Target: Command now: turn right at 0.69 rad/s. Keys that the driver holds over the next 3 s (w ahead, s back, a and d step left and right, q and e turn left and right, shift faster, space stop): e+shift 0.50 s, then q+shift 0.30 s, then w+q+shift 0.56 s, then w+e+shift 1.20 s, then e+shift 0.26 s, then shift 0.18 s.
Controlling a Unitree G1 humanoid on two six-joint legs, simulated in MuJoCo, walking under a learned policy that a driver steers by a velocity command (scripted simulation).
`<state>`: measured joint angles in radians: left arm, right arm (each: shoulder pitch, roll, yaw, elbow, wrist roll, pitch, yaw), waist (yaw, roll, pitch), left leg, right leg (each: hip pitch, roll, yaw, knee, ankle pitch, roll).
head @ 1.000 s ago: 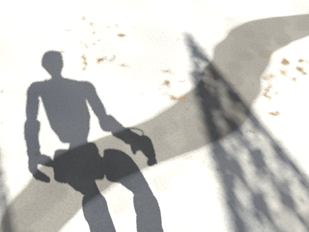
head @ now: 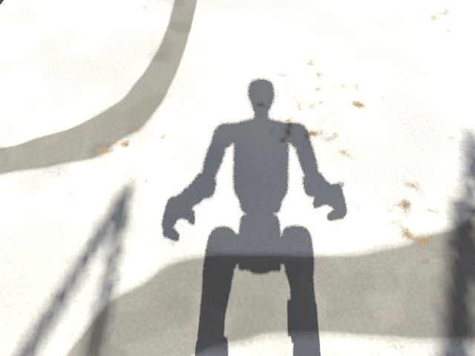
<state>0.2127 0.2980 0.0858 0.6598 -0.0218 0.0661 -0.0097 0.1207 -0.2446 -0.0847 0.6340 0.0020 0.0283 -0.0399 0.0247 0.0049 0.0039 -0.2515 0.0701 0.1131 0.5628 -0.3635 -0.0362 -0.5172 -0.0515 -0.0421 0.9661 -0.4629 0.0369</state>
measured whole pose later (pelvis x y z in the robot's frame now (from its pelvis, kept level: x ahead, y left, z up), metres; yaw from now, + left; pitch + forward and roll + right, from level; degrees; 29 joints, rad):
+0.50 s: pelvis +0.05 -0.04 +0.01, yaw -27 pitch +4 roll +3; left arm 0.18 0.33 0.08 0.58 -0.04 0.07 0.05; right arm -0.01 -0.27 -0.09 0.64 -0.01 0.00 -0.02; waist 0.02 0.02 0.04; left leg -0.56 -0.08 -0.17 0.81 -0.26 -0.07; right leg -0.33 0.15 0.29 0.58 -0.28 -0.07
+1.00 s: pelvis +0.16 -0.04 +0.01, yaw -18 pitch +4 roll -1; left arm 0.33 0.30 0.10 0.72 0.00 -0.07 0.01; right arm 0.20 -0.31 -0.07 0.62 0.04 0.01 0.00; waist 0.04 0.03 -0.03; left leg -0.54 -0.07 -0.11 0.98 -0.37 0.05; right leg -0.09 0.04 0.03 0.40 -0.38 -0.03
